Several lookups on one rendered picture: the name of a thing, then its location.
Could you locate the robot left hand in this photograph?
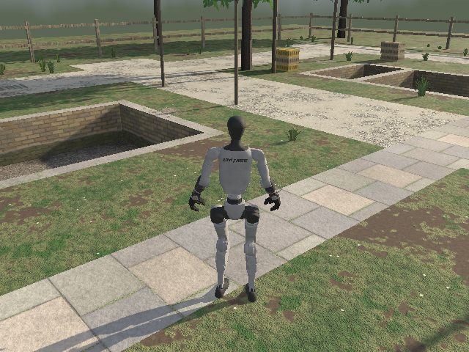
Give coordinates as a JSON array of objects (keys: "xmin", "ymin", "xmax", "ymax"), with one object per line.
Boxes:
[{"xmin": 189, "ymin": 197, "xmax": 205, "ymax": 212}]

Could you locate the robot right hand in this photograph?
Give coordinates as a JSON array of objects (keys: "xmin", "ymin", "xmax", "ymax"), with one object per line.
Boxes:
[{"xmin": 264, "ymin": 195, "xmax": 281, "ymax": 211}]

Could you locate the right robot upper arm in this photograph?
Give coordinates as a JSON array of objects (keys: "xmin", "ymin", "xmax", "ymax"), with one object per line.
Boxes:
[{"xmin": 251, "ymin": 148, "xmax": 272, "ymax": 188}]

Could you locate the left robot upper arm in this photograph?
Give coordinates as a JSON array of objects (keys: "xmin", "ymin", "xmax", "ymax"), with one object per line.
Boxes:
[{"xmin": 199, "ymin": 147, "xmax": 221, "ymax": 187}]

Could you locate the robot left foot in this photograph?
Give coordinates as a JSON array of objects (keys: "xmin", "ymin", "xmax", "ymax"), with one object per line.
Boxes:
[{"xmin": 215, "ymin": 278, "xmax": 229, "ymax": 298}]

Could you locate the left robot shin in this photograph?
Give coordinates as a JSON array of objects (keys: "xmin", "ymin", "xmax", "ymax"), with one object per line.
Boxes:
[{"xmin": 215, "ymin": 239, "xmax": 229, "ymax": 288}]

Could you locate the right robot forearm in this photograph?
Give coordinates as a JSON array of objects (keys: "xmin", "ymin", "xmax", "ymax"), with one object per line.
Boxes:
[{"xmin": 265, "ymin": 177, "xmax": 278, "ymax": 200}]

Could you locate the left robot forearm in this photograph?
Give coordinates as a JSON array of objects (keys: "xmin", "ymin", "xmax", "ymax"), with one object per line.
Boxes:
[{"xmin": 191, "ymin": 175, "xmax": 205, "ymax": 200}]

